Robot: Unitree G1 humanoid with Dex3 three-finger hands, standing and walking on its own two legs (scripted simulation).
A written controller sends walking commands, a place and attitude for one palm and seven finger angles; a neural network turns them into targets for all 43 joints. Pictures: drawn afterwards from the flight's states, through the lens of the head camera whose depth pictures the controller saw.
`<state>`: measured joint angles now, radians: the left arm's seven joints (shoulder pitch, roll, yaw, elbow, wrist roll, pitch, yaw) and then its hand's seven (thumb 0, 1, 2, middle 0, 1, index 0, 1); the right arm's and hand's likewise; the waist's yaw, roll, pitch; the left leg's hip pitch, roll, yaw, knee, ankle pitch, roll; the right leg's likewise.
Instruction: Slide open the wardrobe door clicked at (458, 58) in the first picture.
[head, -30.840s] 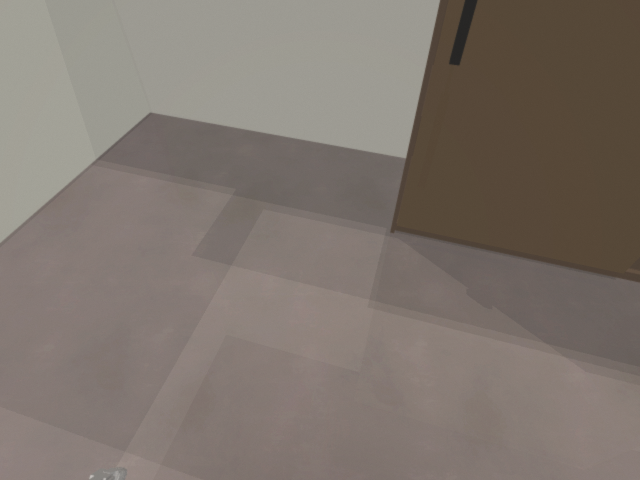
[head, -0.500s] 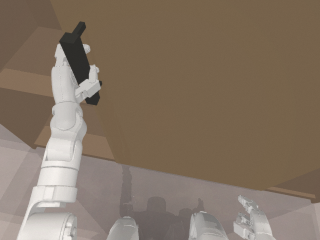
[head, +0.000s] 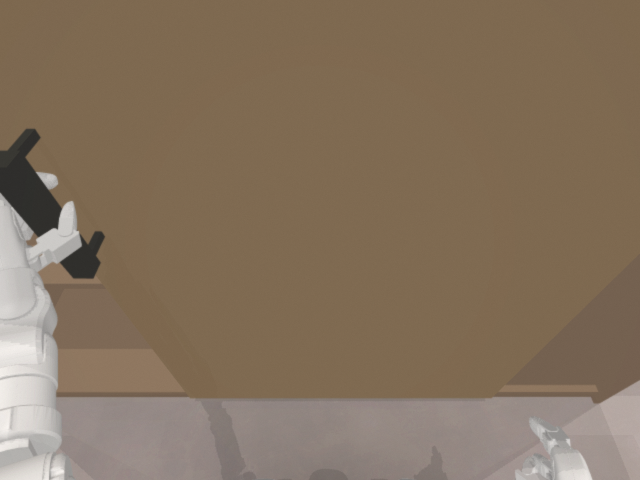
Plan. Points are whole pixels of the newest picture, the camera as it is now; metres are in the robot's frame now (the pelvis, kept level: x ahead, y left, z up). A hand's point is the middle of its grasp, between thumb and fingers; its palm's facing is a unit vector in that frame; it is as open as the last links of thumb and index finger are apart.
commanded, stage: stop walking and hold the door there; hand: left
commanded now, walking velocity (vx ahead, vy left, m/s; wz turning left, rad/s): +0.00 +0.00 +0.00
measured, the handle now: (59, 209) +0.39 +0.37 +0.12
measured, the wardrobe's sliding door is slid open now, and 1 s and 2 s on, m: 0.54 0.53 0.54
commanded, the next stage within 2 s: none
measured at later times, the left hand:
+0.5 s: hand (64, 228) +0.35 +0.33 +0.13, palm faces +0.58 -0.78 -0.23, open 6.4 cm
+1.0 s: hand (58, 231) +0.34 +0.34 +0.13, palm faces +0.48 -0.85 -0.24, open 5.9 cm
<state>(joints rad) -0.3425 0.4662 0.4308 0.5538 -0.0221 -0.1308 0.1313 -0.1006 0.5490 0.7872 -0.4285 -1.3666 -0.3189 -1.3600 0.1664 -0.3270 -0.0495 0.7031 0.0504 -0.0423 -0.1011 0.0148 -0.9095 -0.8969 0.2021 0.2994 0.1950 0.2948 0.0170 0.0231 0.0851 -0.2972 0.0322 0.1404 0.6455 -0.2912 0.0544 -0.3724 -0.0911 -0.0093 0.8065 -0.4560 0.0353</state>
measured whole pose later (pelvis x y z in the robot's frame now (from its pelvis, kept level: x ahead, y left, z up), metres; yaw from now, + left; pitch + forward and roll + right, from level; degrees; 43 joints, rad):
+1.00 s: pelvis -0.04 +0.03 +0.00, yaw +0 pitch -3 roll +1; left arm -0.55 0.51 0.41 0.96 0.00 -0.21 0.06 -0.10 0.58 0.77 -0.39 -1.37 -0.44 -1.39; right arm 0.26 -0.35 -0.04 0.76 0.05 -0.04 -0.08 0.01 -0.91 -0.90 0.21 0.30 0.20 0.30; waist -0.02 0.02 0.04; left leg -0.31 0.00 0.07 0.58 -0.20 0.00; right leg -0.29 -0.13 -0.06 0.62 -0.28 0.06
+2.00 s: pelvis -0.06 +0.15 +0.00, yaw +3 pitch -1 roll -1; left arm -0.52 0.22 0.10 0.42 -0.06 -0.11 0.12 -0.04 0.69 0.75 -0.46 -1.40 -0.27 -1.40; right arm 0.15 -0.20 0.04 0.67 0.02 -0.07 -0.07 0.01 -0.90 -0.90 0.21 0.30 0.20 0.30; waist 0.05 0.02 0.15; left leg -0.33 0.08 0.08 0.60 -0.24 -0.01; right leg -0.27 -0.03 -0.04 0.69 -0.43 0.02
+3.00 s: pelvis -0.06 +0.15 +0.00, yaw +0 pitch +5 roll +0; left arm -0.47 0.27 0.23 0.65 -0.04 -0.24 0.09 -0.01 -0.54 0.20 -0.29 -1.19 -0.26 -1.17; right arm 0.32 -0.24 0.00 0.71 0.01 -0.12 -0.05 0.02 -0.90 -0.90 0.21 0.30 0.20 0.30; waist -0.03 0.01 -0.06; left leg -0.49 0.05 0.04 0.67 -0.27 -0.01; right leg -0.41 -0.01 -0.01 0.68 -0.35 0.01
